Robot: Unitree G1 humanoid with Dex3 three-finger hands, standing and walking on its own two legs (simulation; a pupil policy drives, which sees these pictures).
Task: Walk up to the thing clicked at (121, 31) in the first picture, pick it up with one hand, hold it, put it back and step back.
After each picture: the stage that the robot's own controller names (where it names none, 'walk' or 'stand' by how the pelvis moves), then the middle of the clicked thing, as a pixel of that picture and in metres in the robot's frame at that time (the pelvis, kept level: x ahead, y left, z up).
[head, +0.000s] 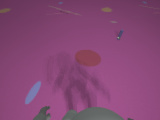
stand; (120, 34) +1.92 -0.67 -0.65
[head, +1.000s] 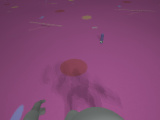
walk; (102, 38) +1.88 -0.15 -0.62
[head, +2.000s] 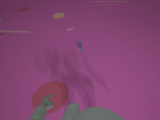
walk; (80, 45) +1.32 +0.25 -0.64
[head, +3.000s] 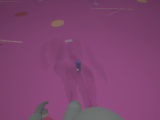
walk; (78, 66) +0.84 +0.24 -0.65
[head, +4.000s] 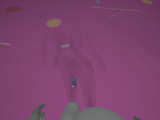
walk; (74, 82) +0.49 +0.21 -0.62
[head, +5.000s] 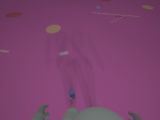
stand; (72, 94) +0.35 +0.20 -0.64
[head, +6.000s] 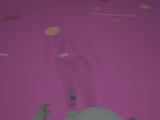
stand; (72, 96) +0.34 +0.19 -0.65
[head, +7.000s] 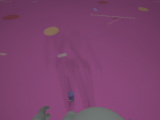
stand; (71, 96) +0.35 +0.20 -0.66
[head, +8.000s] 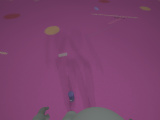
stand; (71, 96) +0.34 +0.20 -0.66
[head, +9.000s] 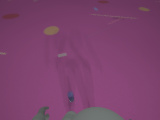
go down; (71, 97) +0.34 +0.20 -0.66
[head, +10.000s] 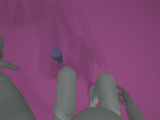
go down; (58, 56) +0.41 +0.26 -0.27
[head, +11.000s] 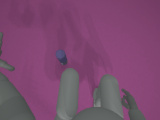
approach; (62, 58) +0.41 +0.25 -0.26
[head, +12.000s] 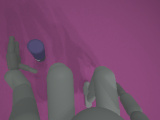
close in; (38, 53) +0.38 +0.29 -0.15
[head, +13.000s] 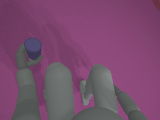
close; (34, 52) +0.39 +0.30 -0.15
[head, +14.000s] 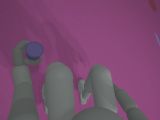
lift; (33, 54) +0.36 +0.29 -0.16
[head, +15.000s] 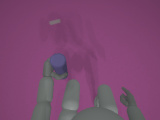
lift; (61, 69) +0.32 +0.20 +0.01
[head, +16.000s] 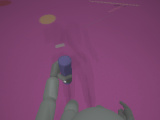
hold; (66, 72) +0.31 +0.17 +0.02
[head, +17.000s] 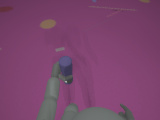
hold; (67, 72) +0.32 +0.16 +0.03
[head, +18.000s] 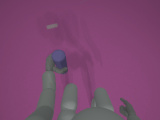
crouch; (61, 64) +0.37 +0.20 -0.03
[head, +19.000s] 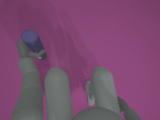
lower; (37, 48) +0.43 +0.29 -0.11
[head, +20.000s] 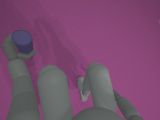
lower; (25, 48) +0.41 +0.30 -0.16
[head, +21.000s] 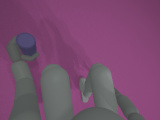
lower; (29, 50) +0.39 +0.30 -0.16
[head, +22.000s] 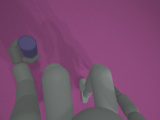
lower; (30, 52) +0.38 +0.30 -0.16
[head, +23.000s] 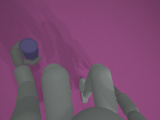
lower; (31, 54) +0.38 +0.29 -0.16
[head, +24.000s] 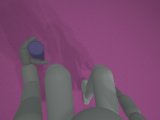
open; (38, 54) +0.38 +0.28 -0.17
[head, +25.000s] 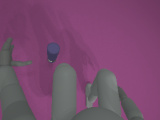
stand; (52, 54) +0.39 +0.26 -0.19
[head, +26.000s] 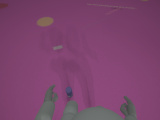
stand; (69, 92) +0.34 +0.19 -0.57
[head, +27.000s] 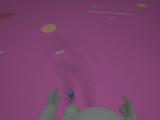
stand; (71, 94) +0.36 +0.20 -0.60
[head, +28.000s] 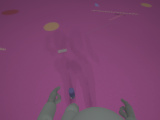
stand; (72, 93) +0.36 +0.19 -0.60
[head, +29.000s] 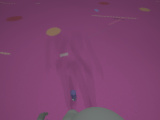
walk; (73, 95) +0.37 +0.19 -0.65
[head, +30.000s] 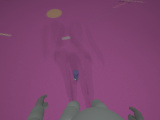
walk; (76, 75) +0.53 +0.17 -0.64
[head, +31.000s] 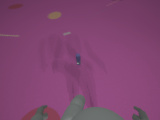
walk; (78, 59) +0.86 +0.27 -0.63
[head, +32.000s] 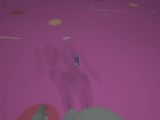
stand; (77, 60) +0.99 +0.24 -0.64
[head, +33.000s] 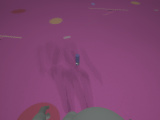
stand; (77, 60) +0.99 +0.23 -0.66
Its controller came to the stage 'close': yes
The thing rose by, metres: 0.66
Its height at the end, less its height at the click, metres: +0.00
